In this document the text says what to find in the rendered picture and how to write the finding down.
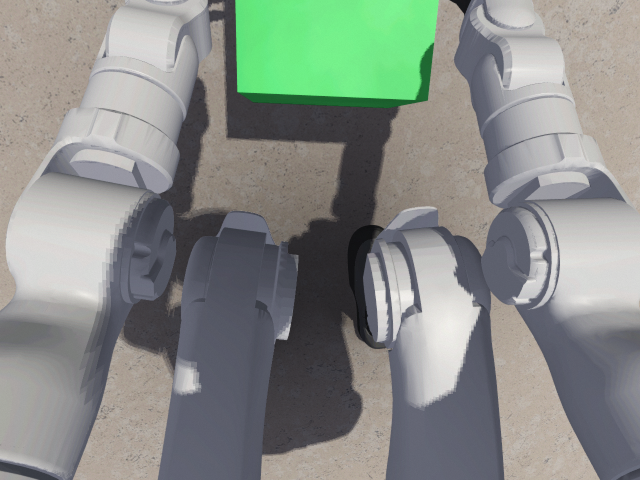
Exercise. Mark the carton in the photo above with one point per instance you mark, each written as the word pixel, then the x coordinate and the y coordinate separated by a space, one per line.
pixel 352 53

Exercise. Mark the right robot forearm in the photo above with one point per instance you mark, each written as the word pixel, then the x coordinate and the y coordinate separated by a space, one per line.
pixel 525 109

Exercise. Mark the robot left upper arm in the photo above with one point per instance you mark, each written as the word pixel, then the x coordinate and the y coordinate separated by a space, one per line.
pixel 82 252

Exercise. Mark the left robot forearm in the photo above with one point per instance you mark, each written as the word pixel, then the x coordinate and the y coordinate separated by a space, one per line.
pixel 128 123

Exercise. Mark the left robot shin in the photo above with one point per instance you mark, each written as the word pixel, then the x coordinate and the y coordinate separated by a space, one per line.
pixel 200 261

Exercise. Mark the robot right foot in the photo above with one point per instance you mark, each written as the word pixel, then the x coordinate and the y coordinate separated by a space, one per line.
pixel 360 245

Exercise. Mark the robot right upper arm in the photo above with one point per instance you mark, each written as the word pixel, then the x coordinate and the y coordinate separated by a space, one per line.
pixel 571 267

